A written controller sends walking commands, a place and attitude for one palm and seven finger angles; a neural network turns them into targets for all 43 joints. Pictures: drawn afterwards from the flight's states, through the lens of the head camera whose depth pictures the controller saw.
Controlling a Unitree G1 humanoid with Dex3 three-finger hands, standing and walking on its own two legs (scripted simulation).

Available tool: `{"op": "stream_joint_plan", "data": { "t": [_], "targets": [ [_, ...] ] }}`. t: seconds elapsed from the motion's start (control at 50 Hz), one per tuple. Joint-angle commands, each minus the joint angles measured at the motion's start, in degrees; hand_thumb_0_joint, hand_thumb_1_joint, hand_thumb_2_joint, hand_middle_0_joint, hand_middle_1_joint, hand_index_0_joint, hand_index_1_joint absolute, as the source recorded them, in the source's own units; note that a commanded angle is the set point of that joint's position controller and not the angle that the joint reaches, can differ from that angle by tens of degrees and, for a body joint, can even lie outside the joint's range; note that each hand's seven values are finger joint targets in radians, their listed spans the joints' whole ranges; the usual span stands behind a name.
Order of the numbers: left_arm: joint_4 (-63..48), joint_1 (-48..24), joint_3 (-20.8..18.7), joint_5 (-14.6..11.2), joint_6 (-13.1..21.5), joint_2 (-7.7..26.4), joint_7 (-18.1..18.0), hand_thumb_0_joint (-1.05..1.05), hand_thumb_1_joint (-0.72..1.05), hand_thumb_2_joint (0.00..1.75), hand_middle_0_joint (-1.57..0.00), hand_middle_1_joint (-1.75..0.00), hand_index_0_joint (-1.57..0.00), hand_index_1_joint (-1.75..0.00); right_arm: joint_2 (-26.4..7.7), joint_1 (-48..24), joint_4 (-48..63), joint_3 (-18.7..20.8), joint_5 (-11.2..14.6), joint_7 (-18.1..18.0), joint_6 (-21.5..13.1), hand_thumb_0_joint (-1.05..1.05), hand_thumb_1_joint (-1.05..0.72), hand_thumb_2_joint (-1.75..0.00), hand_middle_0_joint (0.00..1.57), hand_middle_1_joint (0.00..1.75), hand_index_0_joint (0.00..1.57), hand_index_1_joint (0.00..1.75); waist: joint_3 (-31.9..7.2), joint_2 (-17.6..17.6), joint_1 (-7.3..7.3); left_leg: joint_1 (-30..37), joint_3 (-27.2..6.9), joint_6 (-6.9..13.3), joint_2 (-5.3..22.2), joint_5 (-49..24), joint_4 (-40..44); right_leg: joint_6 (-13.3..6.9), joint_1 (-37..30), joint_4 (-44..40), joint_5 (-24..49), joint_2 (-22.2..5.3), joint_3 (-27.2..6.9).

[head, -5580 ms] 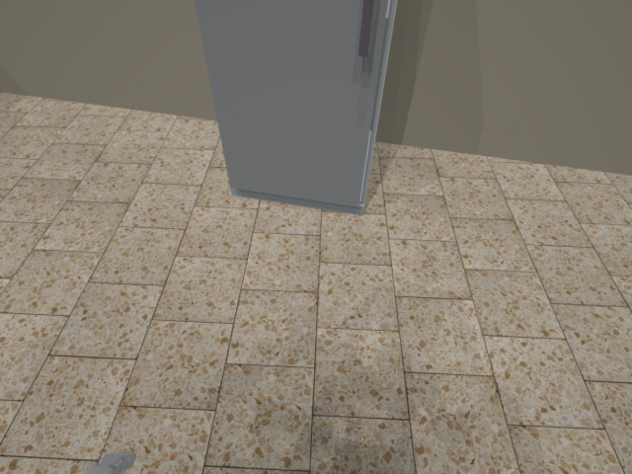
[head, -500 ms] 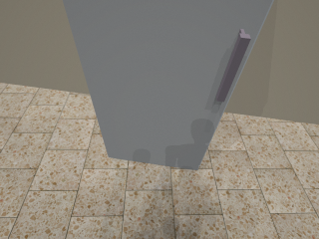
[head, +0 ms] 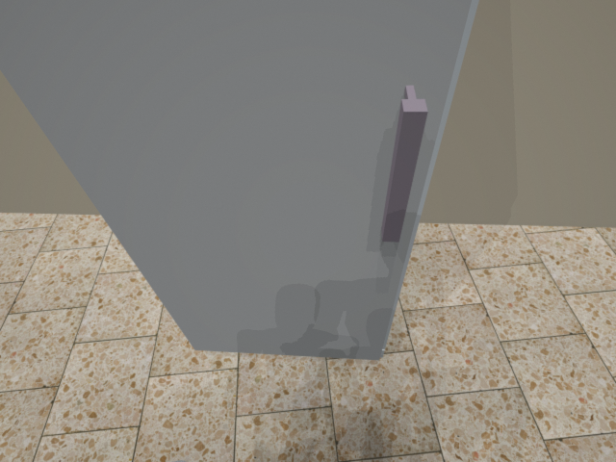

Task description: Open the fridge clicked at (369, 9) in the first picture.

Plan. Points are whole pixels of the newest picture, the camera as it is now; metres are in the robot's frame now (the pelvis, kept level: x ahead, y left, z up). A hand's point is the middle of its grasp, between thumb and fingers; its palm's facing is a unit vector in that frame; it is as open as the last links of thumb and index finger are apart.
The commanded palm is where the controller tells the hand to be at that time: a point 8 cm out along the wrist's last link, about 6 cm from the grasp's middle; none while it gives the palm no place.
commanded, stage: come to a stop and stand still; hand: right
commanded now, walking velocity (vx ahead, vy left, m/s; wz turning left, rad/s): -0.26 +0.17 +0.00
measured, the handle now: (398, 171) +0.48 -0.12 +0.11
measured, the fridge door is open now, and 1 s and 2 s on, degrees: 0 0 0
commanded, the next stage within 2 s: look again from close up in 1.56 s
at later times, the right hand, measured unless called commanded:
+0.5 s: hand out of the picture +0.05 -0.13 -0.17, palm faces -0.03 +0.96 -0.27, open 7.4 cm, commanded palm none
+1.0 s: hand out of the picture +0.02 -0.09 -0.17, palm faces +0.02 +0.98 -0.21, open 7.4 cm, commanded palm none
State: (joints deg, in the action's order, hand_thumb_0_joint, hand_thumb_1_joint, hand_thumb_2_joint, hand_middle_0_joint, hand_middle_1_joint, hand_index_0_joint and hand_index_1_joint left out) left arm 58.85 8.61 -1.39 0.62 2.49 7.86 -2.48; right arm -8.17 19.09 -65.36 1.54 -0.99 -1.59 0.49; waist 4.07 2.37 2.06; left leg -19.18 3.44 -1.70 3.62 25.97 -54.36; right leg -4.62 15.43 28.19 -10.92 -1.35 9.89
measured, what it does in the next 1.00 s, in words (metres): steps on the spot: left foot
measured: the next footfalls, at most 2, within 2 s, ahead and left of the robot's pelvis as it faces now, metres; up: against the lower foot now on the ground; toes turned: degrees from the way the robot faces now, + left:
left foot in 0.36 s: +0.02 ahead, +0.19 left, +0.00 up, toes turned +3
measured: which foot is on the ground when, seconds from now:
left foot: up 0.00-0.34, down 0.36-1.00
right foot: down 0.00-1.00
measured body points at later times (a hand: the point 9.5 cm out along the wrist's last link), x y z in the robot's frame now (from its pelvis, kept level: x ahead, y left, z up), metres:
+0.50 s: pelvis -0.02 +0.05 -0.02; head -0.03 +0.08 +0.43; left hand -0.01 +0.29 -0.19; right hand +0.05 -0.18 -0.15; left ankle -0.02 +0.19 -0.74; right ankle +0.06 -0.07 -0.74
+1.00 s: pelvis +0.01 +0.08 +0.00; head +0.03 +0.09 +0.45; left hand +0.01 +0.29 -0.17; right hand +0.02 -0.15 -0.15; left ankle -0.02 +0.19 -0.74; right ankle +0.06 -0.07 -0.74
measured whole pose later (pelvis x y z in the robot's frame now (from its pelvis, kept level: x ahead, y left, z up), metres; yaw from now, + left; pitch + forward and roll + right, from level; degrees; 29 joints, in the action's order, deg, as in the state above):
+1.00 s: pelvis +0.01 +0.08 +0.00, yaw +0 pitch -1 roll -1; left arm 60.9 17.9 -0.2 0.9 0.2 9.0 -0.9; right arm -7.7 17.3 -60.7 0.0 -1.1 -1.4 0.0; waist 2.2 -1.4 -0.5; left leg -11.3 3.0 0.3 1.8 19.8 -31.9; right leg 1.8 16.6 29.0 -11.3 -4.3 5.4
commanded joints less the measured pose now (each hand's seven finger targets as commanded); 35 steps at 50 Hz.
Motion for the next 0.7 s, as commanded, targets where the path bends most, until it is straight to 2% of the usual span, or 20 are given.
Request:
{"op": "stream_joint_plan", "data": {
  "t": [0.0, 0.06, 0.12, 0.18, 0.22, 0.24, 0.26, 0.28, 0.3, 0.32, 0.34, 0.36, 0.4, 0.42, 0.46, 0.48, 0.52, 0.56, 0.6, 0.68],
  "targets": [
    [0.11, 5.46, -1.77, -0.09, -1.02, 8.41, -0.8, 0.0, 0.9, 0.9, -0.2, -0.3, -0.2, -0.3, -3.61, 5.12, 2.26, 1.1, -0.1, -0.4, 1.61, 0.0, -0.9, -0.9, 0.2, 0.3, 0.2, 0.3, -5.2, -5.36, -1.36, -1.53, -2.67, -1.02, 1.44, -2.7, -0.22, -4.87, -5.39, -10.92, 35.26, -18.65, -13.06],
    [-0.71, 5.15, -2.7, 0.07, -2.02, 9.85, -0.86, 0.0, 0.9, 0.9, -0.2, -0.3, -0.2, -0.3, -4.21, 2.82, 4.77, 2.15, -0.55, -0.44, 3.04, 0.0, -0.9, -0.9, 0.2, 0.3, 0.2, 0.3, -5.35, -6.91, -1.78, -5.4, -3.5, -1.34, 0.6, -3.23, -5.58, -6.01, -5.26, -10.93, 30.23, -19.59, -12.8],
    [-1.68, 3.76, -3.04, 0.47, -2.45, 9.86, -0.59, 0.0, 0.9, 0.9, -0.2, -0.3, -0.2, -0.3, -4.57, 0.43, 6.99, 2.66, -0.6, -0.23, 3.5, 0.0, -0.9, -0.9, 0.2, 0.3, 0.2, 0.3, -4.12, -9.56, -1.77, -6.3, -3.77, -1.31, 0.06, -3.62, -5.8, -5.74, -3.17, -11.43, 22.3, -18.26, -12.26],
    [-1.77, 4.19, -3.48, 0.74, -2.74, 9.9, -0.04, 0.0, 0.9, 0.9, -0.2, -0.3, -0.2, -0.3, -4.39, -2.41, 8.72, 2.48, -0.51, -0.01, 3.34, 0.0, -0.9, -0.9, 0.2, 0.3, 0.2, 0.3, -4.4, -11.97, -2.56, -4.94, -2.21, -1.15, -0.15, -3.32, 0.38, -5.09, -3.43, -12.33, 12.43, -16.7, -12.37],
    [-1.5, 5.31, -3.7, 0.98, -2.77, 10.07, 0.35, 0.0, 0.9, 0.9, -0.2, -0.3, -0.2, -0.3, -4.08, -3.97, 9.5, 2.05, -0.49, 0.09, 2.62, 0.0, -0.9, -0.9, 0.2, 0.3, 0.2, 0.3, -5.31, -13.04, -3.42, -2.44, -0.85, -0.71, -0.24, -1.75, 7.47, -5.06, -4.54, -12.08, 9.31, -16.58, -13.88],
    [-2.6, 1.97, -4.64, 0.08, -1.43, 16.47, 0.76, 0.0, 0.9, 0.9, -0.2, -0.3, -0.2, -0.3, -7.34, -0.88, 7.9, 1.23, -0.25, -0.92, 1.54, 0.0, -0.9, -0.9, 0.2, 0.3, 0.2, 0.3, -10.32, -9.39, -1.14, -0.2, -4.9, 1.9, 2.61, -3.66, 12.81, -2.63, -3.33, -3.51, 16.04, -17.42, -13.72],
    [-5.2, 2.63, -3.65, 0.55, -2.45, 12.35, 1.87, 0.0, 0.9, 0.9, -0.2, -0.3, -0.2, -0.3, -7.89, -0.76, 11.75, 1.17, -0.75, -0.78, 1.27, 0.0, -0.9, -0.9, 0.2, 0.3, 0.2, 0.3, -9.66, -6.34, -0.45, 3.26, -1.04, 2.0, -1.18, -3.91, 20.0, -0.78, 3.59, -2.22, -3.83, -13.37, -10.56],
    [-5.85, 4.81, -3.63, 0.84, -2.48, 11.52, 2.11, 0.0, 0.9, 0.9, -0.2, -0.3, -0.2, -0.3, -7.76, -1.1, 12.24, 1.77, -0.92, -0.5, 0.74, 0.0, -0.9, -0.9, 0.2, 0.3, 0.2, 0.3, -9.77, -10.6, -1.74, 1.74, -2.8, 3.1, -0.62, -6.52, 23.05, 0.41, 1.83, -0.92, -5.32, -9.69, -9.47],
    [-5.79, 6.26, -2.73, 1.32, -2.5, 8.29, 2.2, 0.0, 0.9, 0.9, -0.2, -0.3, -0.2, -0.3, -9.12, -2.67, 11.95, 1.55, -1.08, -0.4, -0.17, 0.0, -0.9, -0.9, 0.2, 0.3, 0.2, 0.3, -8.44, -7.39, -2.4, 2.37, -5.26, 4.23, 1.47, -7.13, 25.65, 1.79, 3.2, 2.57, -4.35, -6.87, -7.07],
    [-6.43, 7.06, -2.53, 0.98, -2.57, 6.89, 2.3, 0.0, 0.9, 0.9, -0.2, -0.3, -0.2, -0.3, -10.72, -2.9, 12.57, 1.48, -1.03, -0.44, -0.49, 0.0, -0.9, -0.9, 0.2, 0.3, 0.2, 0.3, -6.75, -1.06, -2.97, -0.18, -10.17, 6.18, 5.04, -6.39, 28.89, 3.15, 4.32, 6.92, -6.45, -4.04, -4.56],
    [-6.88, 8.28, -2.31, 0.98, -2.61, 5.42, 2.56, 0.0, 0.9, 0.9, -0.2, -0.3, -0.2, -0.3, -11.7, -4.35, 13.17, 1.31, -1.17, -0.42, -0.63, 0.0, -0.9, -0.9, 0.2, 0.3, 0.2, 0.3, -6.29, 1.47, -4.04, -2.24, -11.39, 7.36, 7.64, -7.46, 30.53, 3.94, 3.03, 9.39, -8.13, -2.1, -3.05],
    [-6.72, 8.83, -2.13, 0.89, -2.47, 4.52, 2.81, 0.0, 0.9, 0.9, -0.2, -0.3, -0.2, -0.3, -11.6, -5.55, 13.03, 0.83, -1.2, -0.31, -0.71, 0.0, -0.9, -0.9, 0.2, 0.3, 0.2, 0.3, -6.34, -0.42, -4.63, -3.96, -9.77, 7.29, 7.39, -9.28, 29.51, 3.98, -0.12, 9.68, -7.3, -0.9, -3.45],
    [-6.75, 10.7, -2.15, 0.79, -3.24, 5.63, 2.45, 0.0, 0.9, 0.9, -0.2, -0.3, -0.2, -0.3, -10.98, -7.55, 13.53, 0.78, -0.69, -0.34, -1.06, 0.0, -0.9, -0.9, 0.2, 0.3, 0.2, 0.3, -6.05, 11.5, -5.29, -4.78, -8.91, 6.43, 5.48, -2.35, 30.57, 4.36, 0.79, 9.08, -8.66, -1.52, -4.16],
    [-6.83, 10.71, -2.21, 0.68, -3.42, 6.65, 2.38, 0.0, 0.9, 0.9, -0.2, -0.3, -0.2, -0.3, -10.56, -8.45, 13.71, 0.66, -0.47, -0.43, -0.79, 0.0, -0.9, -0.9, 0.2, 0.3, 0.2, 0.3, -2.03, 12.24, -5.41, -8.73, -8.45, 6.16, 5.64, 2.11, 31.27, 4.36, 0.43, 8.93, -8.64, -1.64, -5.06],
    [-6.07, 12.18, -2.29, 0.93, -3.73, 6.91, 2.54, 0.0, 0.9, 0.9, -0.2, -0.3, -0.2, -0.3, -10.43, -8.87, 14.23, 0.81, -0.52, -0.51, 0.14, 0.0, -0.9, -0.9, 0.2, 0.3, 0.2, 0.3, 3.41, 6.23, -5.86, -16.4, -7.77, 5.54, 4.63, 14.48, 32.42, 4.34, -0.84, 7.38, -11.09, -2.27, -5.99],
    [-5.86, 12.99, -2.2, 1.12, -3.84, 7.16, 2.61, 0.0, 0.9, 0.9, -0.2, -0.3, -0.2, -0.3, -10.57, -8.62, 14.44, 0.93, -0.54, -0.55, 0.45, 0.0, -0.9, -0.9, 0.2, 0.3, 0.2, 0.3, 5.22, 4.15, -5.78, -16.88, -7.22, 5.13, 3.73, 15.98, 31.62, 4.11, 0.9, 5.66, -13.09, -2.51, -6.75],
    [-5.67, 13.44, -1.78, 1.29, -3.54, 7.17, 2.49, 0.0, 0.9, 0.9, -0.2, -0.3, -0.2, -0.3, -9.86, -6.5, 14.33, 0.94, -0.4, -0.52, 0.35, 0.0, -0.9, -0.9, 0.2, 0.3, 0.2, 0.3, 6.62, -1.06, -4.82, -13.55, -6.38, 4.66, 2.17, 12.9, 29.43, 3.68, 4.22, 0.86, -14.67, -3.32, -8.43],
    [-5.56, 13.2, -1.58, 1.35, -3.31, 7.28, 2.35, 0.0, 0.9, 0.9, -0.2, -0.3, -0.2, -0.3, -9.23, -4.37, 13.66, 1.12, -0.22, -0.47, 0.26, 0.0, -0.9, -0.9, 0.2, 0.3, 0.2, 0.3, 6.27, -3.08, -3.71, -9.99, -5.9, 4.46, 1.24, 11.0, 28.49, 3.39, 6.8, -2.48, -17.16, -3.97, -10.03],
    [-5.34, 12.97, -1.3, 1.27, -2.95, 6.87, 2.21, 0.0, 0.9, 0.9, -0.2, -0.3, -0.2, -0.3, -8.76, -2.89, 13.17, 1.06, -0.21, -0.35, -0.03, 0.0, -0.9, -0.9, 0.2, 0.3, 0.2, 0.3, 5.39, -3.67, -2.94, -6.51, -5.53, 4.35, 0.96, 8.05, 28.64, 3.29, 7.52, -4.37, -16.67, -4.29, -10.43],
    [-4.24, 14.56, -0.69, 1.03, -2.28, 5.9, 1.99, 0.0, 0.9, 0.9, -0.2, -0.3, -0.2, -0.3, -8.29, -2.56, 12.33, 0.89, 0.05, -0.19, -0.84, 0.0, -0.9, -0.9, 0.2, 0.3, 0.2, 0.3, 0.06, 1.44, -3.19, -4.02, -7.25, 5.13, 2.76, 3.88, 30.99, 3.88, 2.12, -1.49, -8.4, -3.28, -8.06]
  ]
}}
